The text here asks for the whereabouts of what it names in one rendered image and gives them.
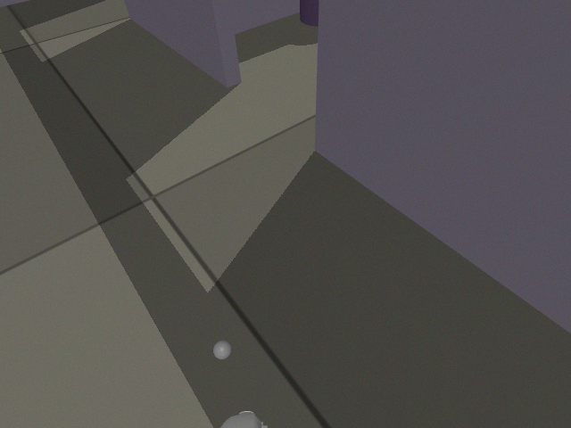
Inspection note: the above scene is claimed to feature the ball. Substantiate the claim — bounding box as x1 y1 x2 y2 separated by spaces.
213 341 231 359

